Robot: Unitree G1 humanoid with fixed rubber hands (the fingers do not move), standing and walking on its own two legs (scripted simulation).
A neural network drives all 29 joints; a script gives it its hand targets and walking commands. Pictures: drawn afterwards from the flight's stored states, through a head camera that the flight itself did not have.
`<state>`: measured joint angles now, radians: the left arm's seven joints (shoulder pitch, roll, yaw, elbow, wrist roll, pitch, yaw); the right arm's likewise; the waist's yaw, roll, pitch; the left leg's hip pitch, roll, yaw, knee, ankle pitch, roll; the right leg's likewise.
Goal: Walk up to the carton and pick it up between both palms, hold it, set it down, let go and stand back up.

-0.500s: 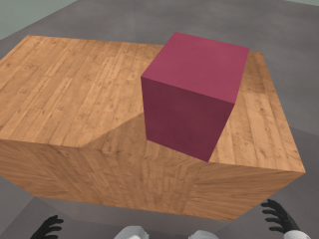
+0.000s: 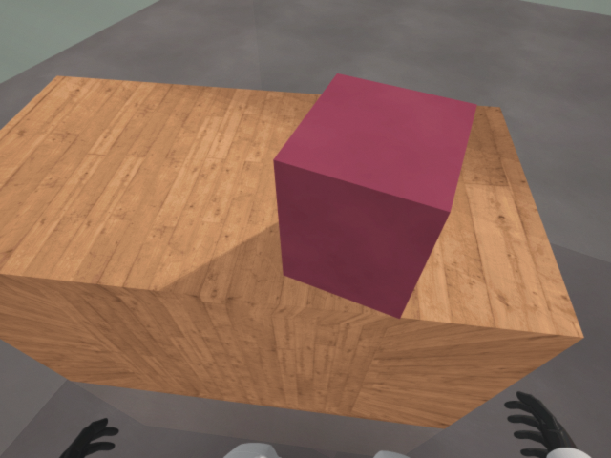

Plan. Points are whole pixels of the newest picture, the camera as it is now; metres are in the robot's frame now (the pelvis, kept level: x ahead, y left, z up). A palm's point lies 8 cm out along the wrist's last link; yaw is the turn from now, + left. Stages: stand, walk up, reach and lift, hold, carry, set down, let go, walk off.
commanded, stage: walk up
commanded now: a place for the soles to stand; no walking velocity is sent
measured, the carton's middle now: (369, 199) +0.45 -0.07 +0.07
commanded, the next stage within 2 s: reach and lift in 0.72 s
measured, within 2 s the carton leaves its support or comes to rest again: neither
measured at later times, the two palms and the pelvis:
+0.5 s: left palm out of the picture +0.10 +0.30 -0.08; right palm out of the picture +0.13 -0.33 -0.08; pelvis +0.00 -0.01 +0.00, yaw +0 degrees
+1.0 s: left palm (127, 426) +0.16 +0.25 -0.07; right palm (556, 445) +0.15 -0.31 -0.08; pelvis +0.00 -0.02 +0.00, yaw -1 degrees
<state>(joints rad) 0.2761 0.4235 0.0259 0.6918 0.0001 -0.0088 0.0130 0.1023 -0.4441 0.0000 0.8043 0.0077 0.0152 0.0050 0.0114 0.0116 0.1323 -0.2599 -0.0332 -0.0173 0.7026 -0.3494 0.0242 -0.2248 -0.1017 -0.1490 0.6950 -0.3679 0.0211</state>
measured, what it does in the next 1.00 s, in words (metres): stands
